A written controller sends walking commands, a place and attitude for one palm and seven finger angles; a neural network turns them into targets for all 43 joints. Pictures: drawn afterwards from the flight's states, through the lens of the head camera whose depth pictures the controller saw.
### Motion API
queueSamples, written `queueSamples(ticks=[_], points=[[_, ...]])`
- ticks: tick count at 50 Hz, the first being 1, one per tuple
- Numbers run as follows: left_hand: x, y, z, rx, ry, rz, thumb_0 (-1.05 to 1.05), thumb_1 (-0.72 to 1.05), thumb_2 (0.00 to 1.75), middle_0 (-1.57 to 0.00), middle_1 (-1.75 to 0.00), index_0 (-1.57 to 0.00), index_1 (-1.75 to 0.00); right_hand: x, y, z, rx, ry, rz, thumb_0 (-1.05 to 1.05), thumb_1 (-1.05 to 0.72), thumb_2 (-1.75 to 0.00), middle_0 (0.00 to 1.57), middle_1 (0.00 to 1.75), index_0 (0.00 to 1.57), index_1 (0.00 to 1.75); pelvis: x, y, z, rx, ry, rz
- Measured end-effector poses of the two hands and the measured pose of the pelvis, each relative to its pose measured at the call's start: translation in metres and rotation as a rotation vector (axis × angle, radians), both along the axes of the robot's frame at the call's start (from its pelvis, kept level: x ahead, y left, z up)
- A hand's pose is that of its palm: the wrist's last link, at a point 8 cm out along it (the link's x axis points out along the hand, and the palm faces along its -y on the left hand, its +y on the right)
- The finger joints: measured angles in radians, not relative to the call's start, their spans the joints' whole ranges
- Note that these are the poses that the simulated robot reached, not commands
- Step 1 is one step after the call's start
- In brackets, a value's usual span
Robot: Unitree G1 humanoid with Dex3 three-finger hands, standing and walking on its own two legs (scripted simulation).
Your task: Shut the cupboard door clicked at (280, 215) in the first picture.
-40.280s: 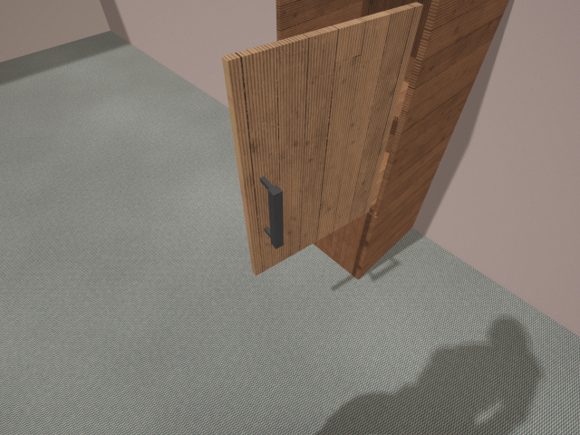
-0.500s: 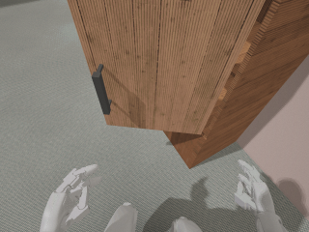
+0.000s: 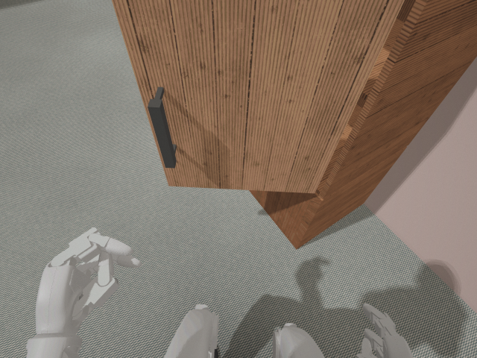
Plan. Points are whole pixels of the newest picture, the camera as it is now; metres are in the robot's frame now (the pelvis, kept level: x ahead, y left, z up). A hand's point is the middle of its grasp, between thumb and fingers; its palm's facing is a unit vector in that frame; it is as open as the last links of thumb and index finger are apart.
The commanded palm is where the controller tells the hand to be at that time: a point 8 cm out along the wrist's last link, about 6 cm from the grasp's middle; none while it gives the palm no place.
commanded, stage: raise the hand and make a fist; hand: left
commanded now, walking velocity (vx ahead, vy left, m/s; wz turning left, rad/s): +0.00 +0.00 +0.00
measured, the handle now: (165, 130) +0.53 +0.19 +0.03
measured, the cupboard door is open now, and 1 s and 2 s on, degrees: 54 54 54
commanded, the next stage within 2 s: bring the fist close to the handle in 0.98 s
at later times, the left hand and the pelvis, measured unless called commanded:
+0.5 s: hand (132, 284) +0.22 +0.18 +0.03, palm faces -0.04 -1.00 -0.02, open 3.1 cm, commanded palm +0.21 +0.24 +0.05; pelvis +0.01 +0.00 +0.00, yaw +0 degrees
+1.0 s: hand (128, 268) +0.24 +0.18 +0.06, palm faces +0.06 -1.00 -0.05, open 3.1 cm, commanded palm +0.21 +0.23 +0.05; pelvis +0.01 -0.02 -0.01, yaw +0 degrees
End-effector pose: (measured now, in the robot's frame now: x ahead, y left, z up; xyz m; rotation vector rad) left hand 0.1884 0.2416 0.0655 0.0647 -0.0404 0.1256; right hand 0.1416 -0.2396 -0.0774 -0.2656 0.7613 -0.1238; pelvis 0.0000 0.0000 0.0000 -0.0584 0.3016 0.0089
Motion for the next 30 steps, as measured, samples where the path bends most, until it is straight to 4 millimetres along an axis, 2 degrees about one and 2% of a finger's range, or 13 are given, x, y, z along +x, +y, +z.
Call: queueSamples(ticks=[3, 6, 8, 10, 14, 16, 18, 24, 26, 30], points=[[0.004, -0.006, -0.010, -0.019, -0.010, -0.078, 0.02, 0.91, 0.90, -0.94, -1.10, -0.93, -1.11, 0.011, 0.000, 0.000, -0.020, -0.026, 0.021, 0.01, -0.90, -0.90, 0.21, 0.30, 0.20, 0.30, -0.003, 0.004, -0.006, -0.008, 0.006, 0.006], [0.006, -0.017, -0.032, -0.056, 0.098, -0.164, 0.01, 0.91, 0.90, -0.99, -1.16, -0.99, -1.17, 0.025, 0.004, 0.005, -0.023, -0.066, 0.023, 0.01, -0.90, -0.90, 0.20, 0.30, 0.20, 0.30, -0.004, 0.007, -0.007, -0.009, 0.011, 0.004], [0.006, -0.018, -0.039, -0.067, 0.158, -0.182, 0.01, 0.90, 0.90, -1.03, -1.20, -1.03, -1.21, 0.034, 0.009, 0.012, -0.020, -0.094, 0.025, 0.01, -0.90, -0.90, 0.20, 0.30, 0.20, 0.30, -0.003, 0.008, -0.005, -0.009, 0.013, 0.001], [0.005, -0.013, -0.034, -0.065, 0.162, -0.153, 0.02, 0.90, 0.90, -1.07, -1.24, -1.06, -1.25, 0.043, 0.014, 0.019, -0.013, -0.119, 0.033, 0.01, -0.90, -0.90, 0.20, 0.30, 0.20, 0.30, -0.001, 0.008, -0.002, -0.009, 0.011, 0.000], [0.004, 0.006, -0.003, -0.028, 0.040, -0.038, 0.02, 0.90, 0.90, -1.15, -1.32, -1.14, -1.33, 0.058, 0.027, 0.027, 0.009, -0.150, 0.074, 0.01, -0.90, -0.90, 0.20, 0.30, 0.20, 0.30, 0.004, 0.007, 0.002, -0.014, 0.004, 0.007], [0.005, 0.011, 0.006, -0.010, -0.008, -0.010, 0.02, 0.90, 0.90, -1.18, -1.36, -1.17, -1.37, 0.064, 0.032, 0.027, 0.021, -0.154, 0.100, 0.01, -0.90, -0.90, 0.20, 0.30, 0.20, 0.30, 0.006, 0.007, 0.002, -0.017, 0.004, 0.013], [0.007, 0.009, 0.003, -0.008, -0.003, -0.024, 0.02, 0.90, 0.90, -1.21, -1.40, -1.21, -1.41, 0.068, 0.035, 0.025, 0.032, -0.153, 0.118, 0.01, -0.90, -0.90, 0.21, 0.30, 0.20, 0.30, 0.007, 0.007, 0.002, -0.019, 0.004, 0.018], [0.014, -0.010, -0.033, -0.052, 0.171, -0.155, 0.01, 0.90, 0.90, -1.27, -1.46, -1.27, -1.47, 0.065, 0.031, 0.019, 0.032, -0.122, 0.110, 0.01, -0.90, -0.90, 0.21, 0.30, 0.20, 0.30, 0.008, 0.002, 0.000, -0.015, 0.015, 0.013], [0.016, -0.009, -0.031, -0.053, 0.162, -0.149, 0.02, 0.90, 0.90, -1.28, -1.47, -1.27, -1.48, 0.061, 0.025, 0.017, 0.024, -0.107, 0.094, 0.01, -0.90, -0.90, 0.21, 0.30, 0.20, 0.30, 0.010, 0.000, 0.000, -0.014, 0.017, 0.009], [0.020, 0.003, -0.005, -0.012, 0.039, -0.073, 0.02, 0.90, 0.90, -1.29, -1.49, -1.29, -1.49, 0.053, 0.014, 0.012, 0.013, -0.073, 0.072, 0.01, -0.90, -0.90, 0.21, 0.30, 0.20, 0.30, 0.013, -0.004, -0.001, -0.013, 0.017, 0.009]])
